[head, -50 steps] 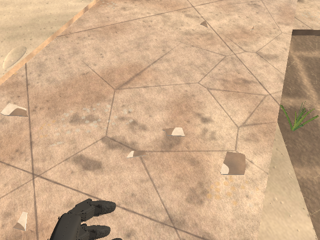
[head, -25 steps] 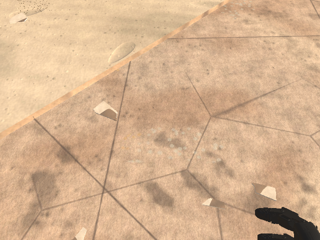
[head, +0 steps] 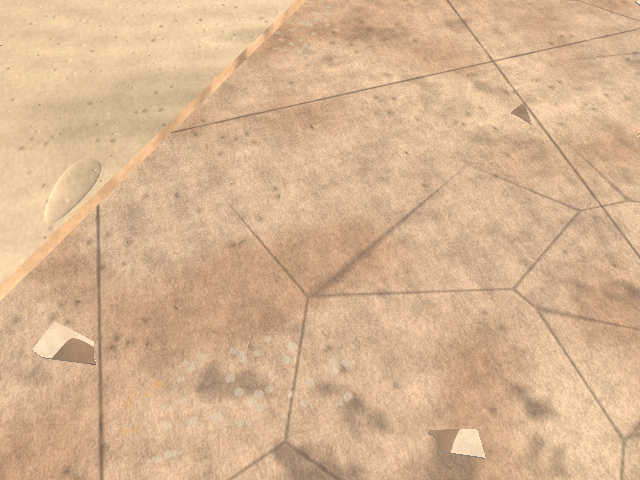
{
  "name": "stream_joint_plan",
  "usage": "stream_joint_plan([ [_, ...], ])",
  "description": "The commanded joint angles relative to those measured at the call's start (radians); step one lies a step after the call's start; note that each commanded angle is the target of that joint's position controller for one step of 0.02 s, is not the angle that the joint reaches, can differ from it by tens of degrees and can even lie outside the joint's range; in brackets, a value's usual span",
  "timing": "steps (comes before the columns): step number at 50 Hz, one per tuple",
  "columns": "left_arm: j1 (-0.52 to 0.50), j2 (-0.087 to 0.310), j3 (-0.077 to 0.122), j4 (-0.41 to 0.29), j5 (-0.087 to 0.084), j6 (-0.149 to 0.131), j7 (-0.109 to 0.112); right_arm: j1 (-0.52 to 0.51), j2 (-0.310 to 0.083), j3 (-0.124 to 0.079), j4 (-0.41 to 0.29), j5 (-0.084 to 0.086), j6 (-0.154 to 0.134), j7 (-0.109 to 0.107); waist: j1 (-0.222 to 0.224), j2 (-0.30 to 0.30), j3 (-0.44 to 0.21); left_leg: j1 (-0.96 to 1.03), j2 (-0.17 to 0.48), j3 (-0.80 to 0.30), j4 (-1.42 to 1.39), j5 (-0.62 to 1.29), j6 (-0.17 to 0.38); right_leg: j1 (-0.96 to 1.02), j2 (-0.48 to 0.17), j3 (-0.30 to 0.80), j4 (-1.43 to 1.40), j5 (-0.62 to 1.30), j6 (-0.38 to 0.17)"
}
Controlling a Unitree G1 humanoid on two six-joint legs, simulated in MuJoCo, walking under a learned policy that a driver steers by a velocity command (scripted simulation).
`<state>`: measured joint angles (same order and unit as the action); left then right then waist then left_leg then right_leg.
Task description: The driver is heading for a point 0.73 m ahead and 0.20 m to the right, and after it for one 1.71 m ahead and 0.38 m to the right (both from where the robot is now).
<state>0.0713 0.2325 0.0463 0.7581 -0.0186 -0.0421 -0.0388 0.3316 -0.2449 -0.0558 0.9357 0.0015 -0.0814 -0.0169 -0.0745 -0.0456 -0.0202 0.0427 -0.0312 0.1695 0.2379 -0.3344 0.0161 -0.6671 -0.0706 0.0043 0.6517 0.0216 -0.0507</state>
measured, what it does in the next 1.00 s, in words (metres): walks ahead, turning right: right foot, then left foot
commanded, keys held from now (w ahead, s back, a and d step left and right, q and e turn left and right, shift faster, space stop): w+e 0.90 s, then e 0.02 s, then no key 0.06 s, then q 0.02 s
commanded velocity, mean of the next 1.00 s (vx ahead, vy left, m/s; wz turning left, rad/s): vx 0.49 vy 0.00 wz -0.55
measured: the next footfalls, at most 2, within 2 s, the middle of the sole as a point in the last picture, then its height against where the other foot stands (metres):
right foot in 0.08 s outside the picture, level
left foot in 0.54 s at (295, 471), level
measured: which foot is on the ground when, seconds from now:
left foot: down 0.00-0.10, up 0.12-0.52, down 0.54-1.00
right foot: up 0.00-0.06, down 0.08-0.56, up 0.58-1.00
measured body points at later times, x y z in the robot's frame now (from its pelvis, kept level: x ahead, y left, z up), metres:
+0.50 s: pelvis +0.28 -0.03 +0.00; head +0.31 -0.05 +0.45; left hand +0.41 +0.23 -0.11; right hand +0.45 -0.32 -0.07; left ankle +0.48 +0.06 -0.71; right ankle +0.17 -0.11 -0.73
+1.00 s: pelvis +0.51 -0.12 +0.00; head +0.54 -0.14 +0.45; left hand +0.83 -0.06 -0.07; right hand +0.36 -0.37 -0.12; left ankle +0.48 +0.05 -0.73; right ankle +0.56 -0.32 -0.70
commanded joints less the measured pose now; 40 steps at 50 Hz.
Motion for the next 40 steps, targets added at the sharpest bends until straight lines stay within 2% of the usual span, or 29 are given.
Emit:
stream_joint_plan([
  [1, -0.114, 0.072, 0.018, -0.123, 0.002, -0.012, -0.018, 0.002, -0.191, -0.047, -0.038, 0.01, 0.011, -0.01, 0.018, 0.121, 0.055, 0.062, 0.309, -0.051, 0.087, 0.822, 0.104, -0.003, 0.042, -0.077, -0.035, -0.149, -0.042],
  [2, -0.063, 0.09, 0.03, -0.121, 0.005, -0.009, -0.019, -0.008, -0.207, -0.053, -0.044, 0.015, 0.017, -0.016, 0.052, 0.151, 0.017, 0.062, 0.307, -0.034, 0.176, 1.003, 0.092, 0.088, 0.079, -0.109, -0.034, -0.201, -0.06],
  [3, 0.057, 0.122, 0.051, -0.094, 0.003, -0.007, -0.019, -0.025, -0.215, -0.055, -0.05, 0.016, 0.024, -0.022, 0.12, 0.151, -0.043, 0.04, 0.285, -0.006, 0.334, 1.108, 0.071, 0.245, 0.121, -0.13, -0.085, -0.186, -0.087],
  [4, 0.228, 0.186, 0.085, -0.052, 0.0, -0.005, -0.005, -0.033, -0.208, -0.053, -0.063, 0.013, 0.024, -0.026, 0.2, 0.12, -0.13, -0.113, 0.244, 0.013, 0.568, 0.992, 0.035, 0.53, 0.115, -0.064, -0.134, -0.117, -0.132],
  [5, 0.341, 0.308, 0.115, -0.033, 0.002, -0.002, 0.015, 0.018, -0.117, -0.022, -0.111, -0.02, 0.002, -0.016, 0.191, -0.093, -0.25, -0.543, 0.123, 0.014, 0.955, 0.408, -0.024, 0.947, -0.141, 0.358, -0.128, -0.083, -0.275],
  [6, 0.346, 0.294, 0.1, -0.048, -0.003, -0.009, 0.014, 0.015, -0.082, -0.001, -0.134, -0.016, -0.043, 0.006, 0.166, -0.169, -0.382, -0.795, -0.029, -0.191, 1.174, -0.225, -0.044, 1.111, -0.289, 0.819, -0.314, -0.191, -0.407],
  [7, 0.339, 0.225, 0.082, -0.046, 0.01, -0.009, 0.017, -0.091, -0.146, -0.024, -0.157, 0.023, -0.072, 0.021, 0.205, -0.098, -0.306, -0.905, 0.041, -0.281, 1.211, -0.159, -0.02, 1.07, -0.244, 0.693, -0.335, -0.215, -0.342],
  [8, 0.276, 0.182, 0.072, -0.055, 0.007, -0.012, 0.021, -0.146, -0.142, -0.019, -0.178, 0.033, -0.083, 0.021, 0.181, -0.043, -0.195, -0.911, 0.084, -0.262, 1.151, -0.069, -0.004, 0.926, -0.203, 0.54, -0.336, -0.163, -0.297],
  [9, 0.2, 0.159, 0.064, -0.072, 0.005, -0.014, 0.02, -0.159, -0.134, -0.021, -0.178, 0.013, -0.083, 0.012, 0.131, 0.042, -0.116, -0.853, 0.121, -0.252, 1.059, -0.013, -0.007, 0.753, -0.162, 0.438, -0.355, -0.074, -0.267],
  [10, 0.15, 0.129, 0.053, -0.087, 0.008, -0.016, 0.021, -0.154, -0.146, -0.033, -0.18, -0.005, -0.07, 0.004, 0.093, 0.042, -0.074, -0.776, 0.147, -0.25, 0.984, 0.019, -0.017, 0.626, -0.129, 0.37, -0.379, 0.003, -0.25],
  [11, 0.133, 0.119, 0.049, -0.098, 0.013, -0.017, 0.023, -0.139, -0.142, -0.037, -0.187, -0.009, -0.055, 0.004, 0.066, 0.024, -0.058, -0.721, 0.154, -0.253, 0.947, 0.032, -0.027, 0.545, -0.108, 0.35, -0.402, 0.024, -0.25],
  [13, 0.137, 0.139, 0.055, -0.101, 0.01, -0.023, 0.03, -0.132, -0.115, -0.035, -0.203, -0.014, -0.034, 0.001, 0.047, 0.012, -0.043, -0.693, 0.149, -0.233, 0.859, 0.059, -0.055, 0.458, -0.086, 0.304, -0.421, 0.086, -0.256],
  [15, 0.164, 0.171, 0.065, -0.098, 0.006, -0.024, 0.043, -0.202, -0.092, -0.027, -0.233, -0.021, -0.028, -0.002, 0.061, 0.007, -0.019, -0.688, 0.13, -0.217, 0.708, 0.158, -0.078, 0.405, -0.058, 0.258, -0.429, 0.106, -0.241],
  [18, 0.213, 0.184, 0.073, -0.085, -0.003, -0.016, 0.053, -0.32, -0.06, -0.011, -0.265, -0.015, -0.034, 0.007, 0.11, -0.024, -0.009, -0.603, 0.075, -0.21, 0.446, 0.358, -0.081, 0.369, -0.005, 0.219, -0.402, 0.024, -0.191],
  [21, 0.261, 0.185, 0.076, -0.071, -0.009, -0.009, 0.053, -0.383, -0.085, -0.015, -0.292, 0.005, -0.04, 0.02, 0.14, -0.049, -0.01, -0.553, 0.043, -0.226, 0.337, 0.407, -0.078, 0.405, -0.026, 0.283, -0.364, -0.074, -0.174],
  [23, 0.277, 0.173, 0.076, -0.068, -0.012, -0.003, 0.056, -0.391, -0.115, -0.027, -0.306, 0.009, -0.049, 0.028, 0.135, -0.053, -0.012, -0.534, 0.038, -0.253, 0.279, 0.358, -0.059, 0.463, -0.05, 0.355, -0.308, -0.135, -0.162],
  [25, 0.263, 0.175, 0.079, -0.077, -0.007, 0.002, 0.06, -0.349, -0.137, -0.039, -0.305, 0.012, -0.06, 0.032, 0.103, -0.078, -0.016, -0.468, 0.033, -0.251, 0.244, 0.28, -0.03, 0.491, -0.06, 0.409, -0.242, -0.146, -0.145],
  [26, 0.252, 0.158, 0.075, -0.086, -0.004, 0.002, 0.06, -0.279, -0.148, -0.049, -0.288, 0.009, -0.065, 0.031, 0.064, -0.081, -0.037, -0.369, 0.029, -0.236, 0.208, 0.269, -0.007, 0.48, -0.03, 0.406, -0.18, -0.122, -0.124],
  [27, 0.24, 0.113, 0.059, -0.102, 0.002, -0.003, 0.056, -0.168, -0.18, -0.063, -0.273, -0.006, -0.069, 0.026, 0.008, -0.049, -0.121, -0.175, 0.101, -0.285, 0.222, 0.262, 0.036, 0.417, 0.022, 0.356, -0.015, -0.111, -0.09],
  [28, 0.268, 0.053, 0.041, -0.126, 0.011, -0.007, 0.058, -0.021, -0.238, -0.078, -0.259, -0.02, -0.066, 0.017, -0.025, 0.107, -0.254, 0.119, 0.289, -0.514, 0.212, 0.205, 0.108, 0.219, 0.12, 0.233, 0.287, -0.321, -0.037],
  [29, 0.379, 0.064, 0.035, -0.151, -0.021, -0.014, 0.059, 0.04, -0.284, -0.089, -0.226, -0.018, -0.054, 0.024, 0.027, 0.454, -0.322, 0.286, 0.472, -0.97, 0.107, -0.038, 0.253, -0.075, 0.163, 0.158, 0.559, -0.637, 0.004],
  [30, 0.37, 0.157, 0.053, -0.121, -0.024, -0.012, 0.06, -0.01, -0.182, -0.065, -0.257, -0.002, -0.049, 0.024, 0.008, 0.3, -0.226, 0.222, 0.45, -0.952, 0.071, -0.193, 0.235, -0.163, 0.095, 0.19, 0.676, -0.57, 0.022],
  [31, 0.267, 0.186, 0.06, -0.132, -0.013, -0.005, 0.057, -0.046, -0.133, -0.051, -0.265, -0.002, -0.038, 0.018, -0.012, 0.195, -0.119, 0.106, 0.404, -0.767, 0.073, -0.154, 0.19, -0.175, 0.061, 0.157, 0.7, -0.478, 0.029],
  [32, 0.215, 0.171, 0.061, -0.145, -0.002, -0.001, 0.056, -0.091, -0.125, -0.045, -0.266, -0.012, -0.03, 0.018, 0.01, 0.125, -0.061, -0.016, 0.358, -0.65, 0.054, -0.037, 0.167, -0.138, 0.031, 0.134, 0.67, -0.41, 0.029],
  [33, 0.188, 0.161, 0.064, -0.158, 0.004, 0.0, 0.053, -0.117, -0.106, -0.038, -0.258, -0.015, -0.027, 0.017, 0.029, 0.129, -0.02, -0.094, 0.328, -0.57, 0.034, 0.062, 0.164, -0.117, 0.003, 0.136, 0.627, -0.369, 0.029],
  [35, 0.203, 0.124, 0.061, -0.161, -0.008, 0.011, 0.043, -0.132, -0.092, -0.034, -0.245, -0.014, -0.031, 0.017, 0.059, 0.164, 0.003, -0.181, 0.285, -0.443, -0.013, 0.154, 0.153, -0.055, -0.024, 0.113, 0.579, -0.339, 0.028],
  [37, 0.182, 0.104, 0.056, -0.171, -0.005, 0.02, 0.042, -0.122, -0.113, -0.042, -0.223, -0.009, -0.039, 0.017, 0.063, 0.152, 0.013, -0.188, 0.288, -0.367, -0.046, 0.235, 0.171, -0.073, -0.033, 0.104, 0.535, -0.3, 0.04],
  [40, 0.129, 0.093, 0.049, -0.183, -0.001, 0.024, 0.04, -0.107, -0.147, -0.054, -0.196, -0.011, -0.037, 0.011, 0.057, 0.118, 0.016, -0.152, 0.303, -0.276, -0.065, 0.332, 0.178, -0.108, -0.044, 0.102, 0.417, -0.196, 0.058],
])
